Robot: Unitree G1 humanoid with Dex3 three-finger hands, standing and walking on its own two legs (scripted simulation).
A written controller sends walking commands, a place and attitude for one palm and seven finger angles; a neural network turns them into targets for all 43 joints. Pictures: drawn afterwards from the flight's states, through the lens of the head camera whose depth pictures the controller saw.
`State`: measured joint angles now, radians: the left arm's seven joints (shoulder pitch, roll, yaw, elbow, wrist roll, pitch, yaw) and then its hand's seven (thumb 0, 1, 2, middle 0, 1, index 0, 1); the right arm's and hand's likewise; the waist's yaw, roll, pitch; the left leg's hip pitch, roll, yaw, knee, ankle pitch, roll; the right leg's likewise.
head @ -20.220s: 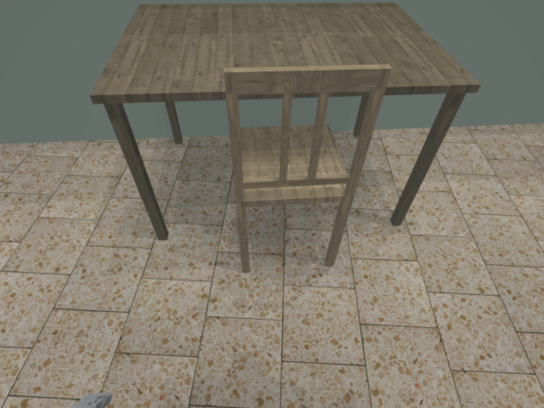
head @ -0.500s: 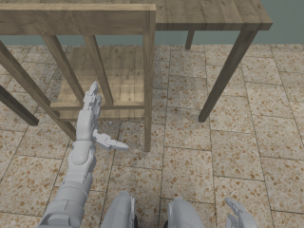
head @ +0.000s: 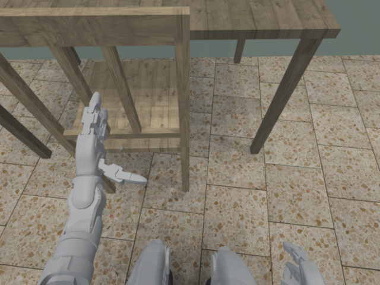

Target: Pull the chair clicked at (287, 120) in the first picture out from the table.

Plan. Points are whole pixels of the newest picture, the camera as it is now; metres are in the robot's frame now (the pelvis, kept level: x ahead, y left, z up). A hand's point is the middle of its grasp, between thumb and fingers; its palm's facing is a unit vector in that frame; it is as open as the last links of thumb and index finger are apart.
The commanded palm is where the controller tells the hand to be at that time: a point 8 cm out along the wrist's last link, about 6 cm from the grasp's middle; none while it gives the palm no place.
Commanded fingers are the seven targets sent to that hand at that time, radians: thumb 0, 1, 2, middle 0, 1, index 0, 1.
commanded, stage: aim the fingers beside a spindle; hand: left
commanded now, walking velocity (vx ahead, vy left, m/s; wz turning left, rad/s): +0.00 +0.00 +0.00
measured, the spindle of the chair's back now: (87, 97) +0.52 +0.26 +0.04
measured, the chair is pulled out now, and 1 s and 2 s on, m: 0.00 0.00 0.00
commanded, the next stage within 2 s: push the fingers through the gap in 1.40 s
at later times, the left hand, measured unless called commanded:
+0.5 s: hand (126, 160) +0.37 +0.15 +0.01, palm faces +0.01 -1.00 -0.02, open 16.9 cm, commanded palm +0.35 +0.19 +0.03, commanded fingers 0.00 -0.50 0.30 -0.06 -0.08 -0.06 -0.08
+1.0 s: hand (129, 148) +0.38 +0.13 +0.05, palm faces +0.02 -1.00 -0.05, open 16.9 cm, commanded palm +0.35 +0.19 +0.02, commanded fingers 0.00 -0.50 0.30 -0.06 -0.08 -0.06 -0.08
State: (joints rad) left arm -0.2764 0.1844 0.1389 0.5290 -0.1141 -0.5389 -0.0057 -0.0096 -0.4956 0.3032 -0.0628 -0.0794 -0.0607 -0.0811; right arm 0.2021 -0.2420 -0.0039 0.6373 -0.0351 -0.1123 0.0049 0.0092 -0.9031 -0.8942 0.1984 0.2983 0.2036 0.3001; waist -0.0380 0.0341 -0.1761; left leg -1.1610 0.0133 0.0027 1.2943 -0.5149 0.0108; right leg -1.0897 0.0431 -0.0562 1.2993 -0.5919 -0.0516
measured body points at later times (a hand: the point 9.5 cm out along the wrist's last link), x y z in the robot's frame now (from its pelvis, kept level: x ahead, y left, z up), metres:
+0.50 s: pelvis +0.00 +0.01 +0.00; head +0.10 +0.01 +0.44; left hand +0.36 +0.20 +0.02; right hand +0.13 -0.24 -0.12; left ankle +0.05 +0.11 -0.62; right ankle +0.01 -0.09 -0.62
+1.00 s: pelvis +0.00 +0.01 +0.00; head +0.10 +0.01 +0.44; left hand +0.37 +0.19 +0.05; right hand +0.13 -0.24 -0.12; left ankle +0.05 +0.11 -0.62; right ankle +0.01 -0.09 -0.62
